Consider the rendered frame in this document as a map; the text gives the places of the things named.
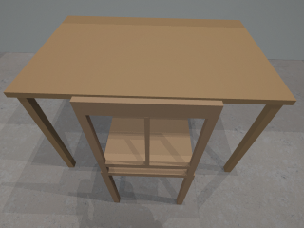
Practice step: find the table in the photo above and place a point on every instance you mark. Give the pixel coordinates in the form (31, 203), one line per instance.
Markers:
(151, 58)

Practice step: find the chair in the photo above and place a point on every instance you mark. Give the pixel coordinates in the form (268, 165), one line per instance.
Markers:
(147, 137)

